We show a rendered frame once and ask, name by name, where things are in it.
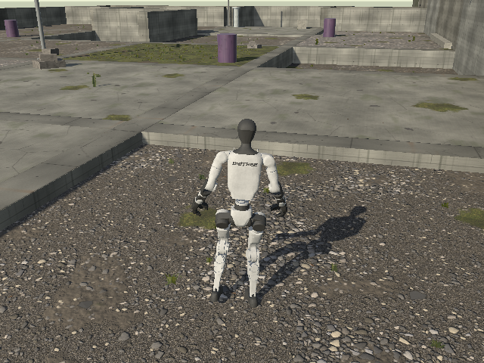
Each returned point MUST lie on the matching right robot forearm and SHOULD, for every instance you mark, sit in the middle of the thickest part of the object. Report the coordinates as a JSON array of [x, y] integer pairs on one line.
[[279, 196]]

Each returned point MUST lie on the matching robot right upper arm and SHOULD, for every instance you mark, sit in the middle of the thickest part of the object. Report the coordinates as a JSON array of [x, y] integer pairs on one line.
[[268, 160]]

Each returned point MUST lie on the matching robot right thigh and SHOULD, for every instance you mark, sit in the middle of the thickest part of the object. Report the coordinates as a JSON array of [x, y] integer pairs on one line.
[[258, 224]]

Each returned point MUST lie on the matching robot left upper arm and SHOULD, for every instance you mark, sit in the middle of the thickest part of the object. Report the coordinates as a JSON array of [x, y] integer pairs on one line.
[[216, 168]]

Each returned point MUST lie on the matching right robot hand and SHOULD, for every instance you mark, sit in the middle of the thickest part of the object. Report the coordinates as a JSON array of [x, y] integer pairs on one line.
[[283, 209]]

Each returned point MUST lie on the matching left robot forearm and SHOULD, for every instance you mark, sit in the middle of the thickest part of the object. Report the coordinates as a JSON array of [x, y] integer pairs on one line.
[[203, 194]]

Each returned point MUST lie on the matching left robot hand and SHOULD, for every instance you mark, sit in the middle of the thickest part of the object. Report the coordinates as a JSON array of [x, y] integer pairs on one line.
[[196, 205]]

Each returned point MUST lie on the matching robot head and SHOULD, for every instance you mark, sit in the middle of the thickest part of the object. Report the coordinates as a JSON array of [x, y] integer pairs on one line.
[[246, 131]]

